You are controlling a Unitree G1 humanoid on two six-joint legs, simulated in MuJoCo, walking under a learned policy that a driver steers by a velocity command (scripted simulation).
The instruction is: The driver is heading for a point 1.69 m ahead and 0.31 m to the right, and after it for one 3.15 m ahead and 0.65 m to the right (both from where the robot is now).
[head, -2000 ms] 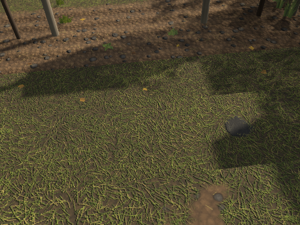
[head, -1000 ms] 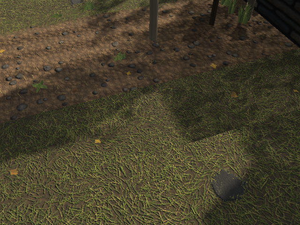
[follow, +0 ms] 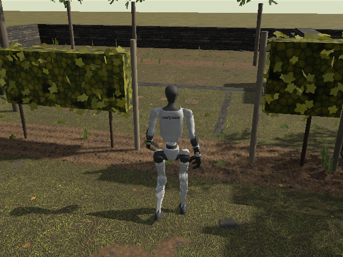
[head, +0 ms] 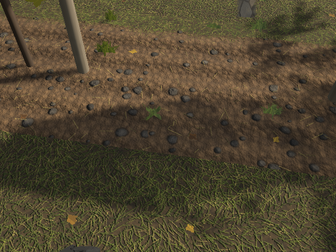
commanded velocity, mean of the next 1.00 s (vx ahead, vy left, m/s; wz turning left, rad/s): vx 0.11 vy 0.00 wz -0.17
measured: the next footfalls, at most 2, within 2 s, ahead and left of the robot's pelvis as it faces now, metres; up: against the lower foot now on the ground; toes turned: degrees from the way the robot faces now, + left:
left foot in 0.28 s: +0.21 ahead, +0.14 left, +0.00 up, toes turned +9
left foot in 1.22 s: +0.20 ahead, +0.11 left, +0.00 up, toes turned -17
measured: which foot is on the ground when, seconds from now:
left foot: up 0.00-0.26, down 0.28-0.66, up 0.68-1.00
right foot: down 0.00-1.00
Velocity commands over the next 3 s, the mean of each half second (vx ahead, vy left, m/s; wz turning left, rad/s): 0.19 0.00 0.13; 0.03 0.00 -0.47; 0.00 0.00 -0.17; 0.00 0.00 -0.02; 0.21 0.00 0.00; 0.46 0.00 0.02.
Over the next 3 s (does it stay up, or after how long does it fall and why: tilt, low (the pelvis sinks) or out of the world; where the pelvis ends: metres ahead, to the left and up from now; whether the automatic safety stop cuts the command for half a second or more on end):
stays up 0.49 -0.23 -0.20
